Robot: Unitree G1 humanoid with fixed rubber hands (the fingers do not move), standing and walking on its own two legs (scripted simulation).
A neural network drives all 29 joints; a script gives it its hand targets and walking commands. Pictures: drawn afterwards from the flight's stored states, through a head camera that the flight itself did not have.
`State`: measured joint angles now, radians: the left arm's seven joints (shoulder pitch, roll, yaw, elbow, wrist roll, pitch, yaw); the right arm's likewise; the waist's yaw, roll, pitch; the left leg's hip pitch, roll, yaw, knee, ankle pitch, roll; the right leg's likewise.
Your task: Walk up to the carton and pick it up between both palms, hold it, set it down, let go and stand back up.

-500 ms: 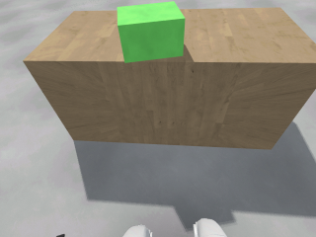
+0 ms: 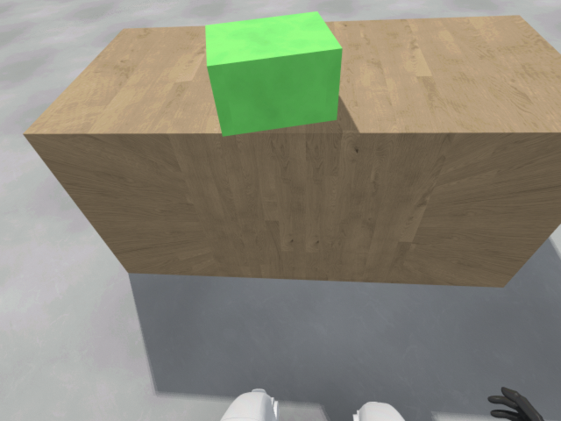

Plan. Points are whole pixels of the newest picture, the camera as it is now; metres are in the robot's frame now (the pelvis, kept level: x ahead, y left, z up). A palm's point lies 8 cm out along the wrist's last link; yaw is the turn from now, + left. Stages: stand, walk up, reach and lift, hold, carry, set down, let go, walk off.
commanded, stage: walk up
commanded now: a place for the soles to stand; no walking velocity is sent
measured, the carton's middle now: (271, 72) +0.86 +0.06 +0.07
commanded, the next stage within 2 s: none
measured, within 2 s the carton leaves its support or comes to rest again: neither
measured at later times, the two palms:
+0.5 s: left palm out of the picture +0.08 +0.31 -0.10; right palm out of the picture +0.14 -0.32 -0.08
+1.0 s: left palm out of the picture +0.08 +0.30 -0.09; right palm out of the picture +0.13 -0.33 -0.09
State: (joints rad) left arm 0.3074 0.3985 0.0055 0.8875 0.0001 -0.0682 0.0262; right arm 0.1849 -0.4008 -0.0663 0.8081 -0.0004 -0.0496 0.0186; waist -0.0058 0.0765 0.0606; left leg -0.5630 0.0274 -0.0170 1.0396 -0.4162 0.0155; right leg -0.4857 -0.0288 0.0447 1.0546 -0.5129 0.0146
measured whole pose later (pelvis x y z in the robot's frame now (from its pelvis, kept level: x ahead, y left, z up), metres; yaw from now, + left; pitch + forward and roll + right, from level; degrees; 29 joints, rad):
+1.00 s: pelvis +0.02 -0.02 +0.01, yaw -1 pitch -2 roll -2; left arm 0.24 0.40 0.01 0.98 0.00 -0.07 0.03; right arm 0.17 -0.40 -0.07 0.85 0.00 -0.04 0.01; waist -0.01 0.05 0.07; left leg -0.51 0.04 -0.02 1.00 -0.46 0.02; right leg -0.48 0.00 0.05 0.95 -0.44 0.05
